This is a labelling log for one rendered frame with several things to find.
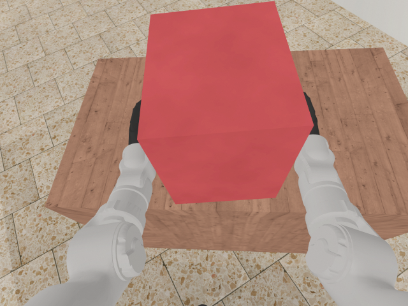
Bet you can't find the pedestal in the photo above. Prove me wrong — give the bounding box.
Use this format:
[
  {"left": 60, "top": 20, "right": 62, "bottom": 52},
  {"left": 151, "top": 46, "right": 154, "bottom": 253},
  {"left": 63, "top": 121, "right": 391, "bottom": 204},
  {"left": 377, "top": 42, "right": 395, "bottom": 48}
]
[{"left": 45, "top": 47, "right": 408, "bottom": 254}]

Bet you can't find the robot left hand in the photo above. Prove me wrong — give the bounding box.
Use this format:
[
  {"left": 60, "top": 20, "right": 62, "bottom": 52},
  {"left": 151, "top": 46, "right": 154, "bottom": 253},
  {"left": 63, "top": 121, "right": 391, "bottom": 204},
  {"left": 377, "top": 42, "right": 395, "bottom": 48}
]
[{"left": 128, "top": 100, "right": 141, "bottom": 145}]

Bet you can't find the left robot upper arm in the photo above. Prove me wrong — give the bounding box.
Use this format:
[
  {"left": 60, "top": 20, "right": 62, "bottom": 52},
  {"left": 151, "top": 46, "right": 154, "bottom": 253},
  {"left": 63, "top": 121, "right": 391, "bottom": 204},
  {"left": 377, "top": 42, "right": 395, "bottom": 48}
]
[{"left": 23, "top": 221, "right": 146, "bottom": 306}]

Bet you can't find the right robot upper arm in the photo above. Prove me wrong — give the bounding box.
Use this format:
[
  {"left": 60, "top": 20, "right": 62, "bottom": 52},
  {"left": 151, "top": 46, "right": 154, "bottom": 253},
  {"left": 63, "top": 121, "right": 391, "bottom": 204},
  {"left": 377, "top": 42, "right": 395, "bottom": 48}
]
[{"left": 305, "top": 223, "right": 408, "bottom": 306}]

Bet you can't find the robot right hand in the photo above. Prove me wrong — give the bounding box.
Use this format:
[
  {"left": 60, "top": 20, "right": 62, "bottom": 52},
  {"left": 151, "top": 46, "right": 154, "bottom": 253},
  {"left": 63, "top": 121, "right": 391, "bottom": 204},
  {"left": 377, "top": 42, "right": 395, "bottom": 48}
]
[{"left": 303, "top": 92, "right": 319, "bottom": 135}]

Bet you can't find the carton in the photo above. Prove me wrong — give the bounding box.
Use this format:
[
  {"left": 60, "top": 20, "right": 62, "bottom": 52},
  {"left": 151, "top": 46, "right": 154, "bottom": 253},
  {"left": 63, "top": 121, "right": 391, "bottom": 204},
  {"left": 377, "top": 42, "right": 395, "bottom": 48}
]
[{"left": 137, "top": 1, "right": 314, "bottom": 204}]

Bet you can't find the right robot forearm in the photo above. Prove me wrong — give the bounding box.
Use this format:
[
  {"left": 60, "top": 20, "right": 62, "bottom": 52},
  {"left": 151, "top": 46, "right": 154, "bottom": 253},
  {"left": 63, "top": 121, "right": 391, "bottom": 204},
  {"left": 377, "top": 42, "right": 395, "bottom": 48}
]
[{"left": 294, "top": 135, "right": 381, "bottom": 238}]

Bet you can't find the left robot forearm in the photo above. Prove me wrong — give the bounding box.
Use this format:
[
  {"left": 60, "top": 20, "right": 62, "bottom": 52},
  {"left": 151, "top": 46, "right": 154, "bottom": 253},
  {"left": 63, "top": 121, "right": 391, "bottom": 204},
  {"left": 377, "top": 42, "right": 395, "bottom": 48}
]
[{"left": 66, "top": 143, "right": 156, "bottom": 274}]

